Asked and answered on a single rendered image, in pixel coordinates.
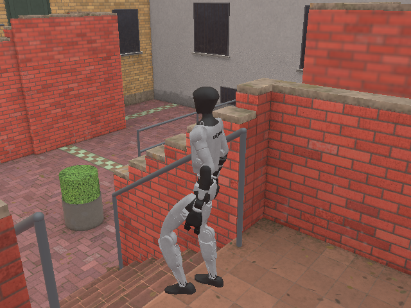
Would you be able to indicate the robot right shin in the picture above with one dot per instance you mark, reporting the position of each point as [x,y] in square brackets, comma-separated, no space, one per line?
[209,255]

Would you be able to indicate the left robot forearm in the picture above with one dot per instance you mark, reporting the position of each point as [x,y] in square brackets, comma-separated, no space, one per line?
[203,189]

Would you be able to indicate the right robot upper arm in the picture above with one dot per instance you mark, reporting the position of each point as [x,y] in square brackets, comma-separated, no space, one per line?
[224,147]

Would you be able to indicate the robot left hand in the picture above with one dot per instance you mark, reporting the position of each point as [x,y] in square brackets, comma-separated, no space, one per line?
[193,219]

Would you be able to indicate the right robot forearm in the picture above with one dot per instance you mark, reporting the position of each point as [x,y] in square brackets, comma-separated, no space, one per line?
[217,172]

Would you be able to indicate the left robot upper arm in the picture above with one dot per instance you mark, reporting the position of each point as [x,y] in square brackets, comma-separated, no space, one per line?
[198,138]

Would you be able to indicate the humanoid robot head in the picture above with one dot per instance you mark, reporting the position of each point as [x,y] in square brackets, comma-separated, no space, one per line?
[205,99]

